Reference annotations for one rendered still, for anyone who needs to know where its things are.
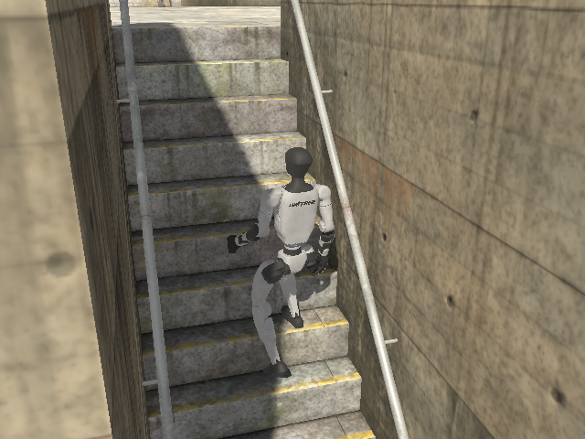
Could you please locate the left robot thigh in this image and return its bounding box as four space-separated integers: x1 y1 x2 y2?
251 260 285 319

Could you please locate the left robot hand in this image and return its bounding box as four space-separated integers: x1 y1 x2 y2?
227 235 247 253

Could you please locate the left robot upper arm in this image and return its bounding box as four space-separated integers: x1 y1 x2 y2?
255 188 282 238

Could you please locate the robot right forearm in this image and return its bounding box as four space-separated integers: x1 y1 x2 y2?
318 224 335 256

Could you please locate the robot left forearm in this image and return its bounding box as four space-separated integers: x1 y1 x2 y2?
235 224 260 246

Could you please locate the right robot hand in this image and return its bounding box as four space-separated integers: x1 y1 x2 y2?
307 252 329 276

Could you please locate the left robot shin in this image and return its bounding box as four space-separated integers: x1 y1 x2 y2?
252 305 280 365

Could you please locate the right robot upper arm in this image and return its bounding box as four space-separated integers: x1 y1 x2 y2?
313 184 335 233

